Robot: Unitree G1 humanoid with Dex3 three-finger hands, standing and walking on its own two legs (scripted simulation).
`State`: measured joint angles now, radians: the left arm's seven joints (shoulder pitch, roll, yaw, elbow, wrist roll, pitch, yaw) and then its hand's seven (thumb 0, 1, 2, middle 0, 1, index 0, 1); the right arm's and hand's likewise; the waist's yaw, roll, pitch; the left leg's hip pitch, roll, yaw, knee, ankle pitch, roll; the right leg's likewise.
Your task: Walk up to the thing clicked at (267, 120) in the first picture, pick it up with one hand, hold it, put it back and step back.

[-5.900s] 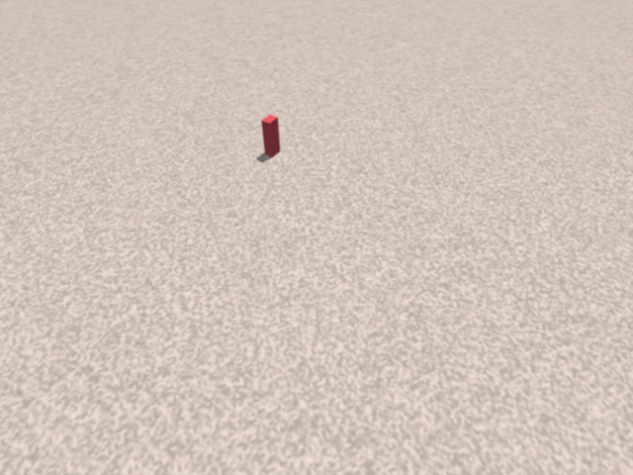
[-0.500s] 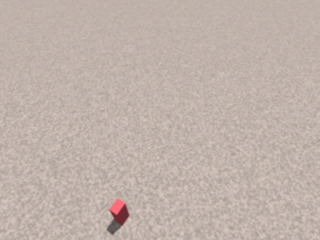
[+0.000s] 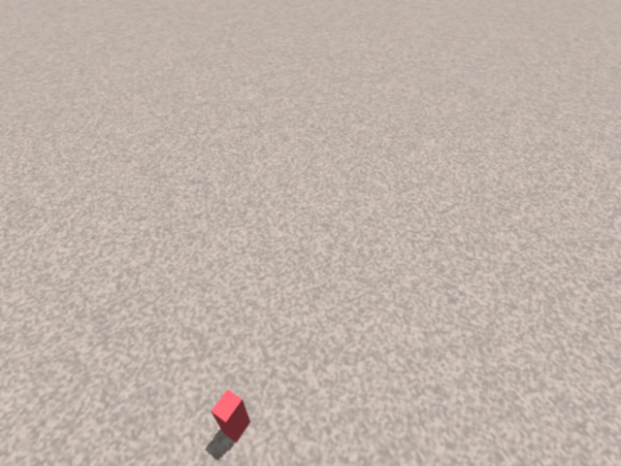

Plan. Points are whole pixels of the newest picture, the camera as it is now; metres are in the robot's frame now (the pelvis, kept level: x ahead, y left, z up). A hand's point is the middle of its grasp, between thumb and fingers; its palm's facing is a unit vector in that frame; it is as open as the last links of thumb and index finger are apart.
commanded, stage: stand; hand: left
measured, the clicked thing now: (232, 417) +0.39 +0.22 -0.68
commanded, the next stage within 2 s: none
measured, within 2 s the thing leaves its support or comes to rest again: neither
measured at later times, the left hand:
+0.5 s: hand out of the picture +0.10 +0.25 -0.15, palm faces -0.03 -0.94 -0.34, open 7.4 cm
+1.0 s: hand out of the picture +0.09 +0.24 -0.15, palm faces -0.02 -0.94 -0.34, open 7.4 cm
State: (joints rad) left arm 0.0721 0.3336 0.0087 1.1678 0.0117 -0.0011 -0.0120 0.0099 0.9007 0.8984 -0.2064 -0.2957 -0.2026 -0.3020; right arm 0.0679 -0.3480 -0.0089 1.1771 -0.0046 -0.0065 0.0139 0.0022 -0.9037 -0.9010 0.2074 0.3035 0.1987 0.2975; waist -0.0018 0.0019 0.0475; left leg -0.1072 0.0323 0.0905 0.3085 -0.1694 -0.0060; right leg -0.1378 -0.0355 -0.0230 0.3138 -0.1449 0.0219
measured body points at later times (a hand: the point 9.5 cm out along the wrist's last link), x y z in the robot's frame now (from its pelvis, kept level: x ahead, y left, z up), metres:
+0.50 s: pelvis +0.01 +0.00 +0.00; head +0.02 -0.01 +0.45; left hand +0.10 +0.30 -0.13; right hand +0.09 -0.30 -0.13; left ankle +0.00 +0.12 -0.75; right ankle +0.02 -0.13 -0.75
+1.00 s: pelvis +0.01 -0.01 +0.00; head +0.02 -0.01 +0.45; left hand +0.09 +0.29 -0.13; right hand +0.09 -0.31 -0.13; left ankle +0.00 +0.12 -0.75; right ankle +0.02 -0.13 -0.75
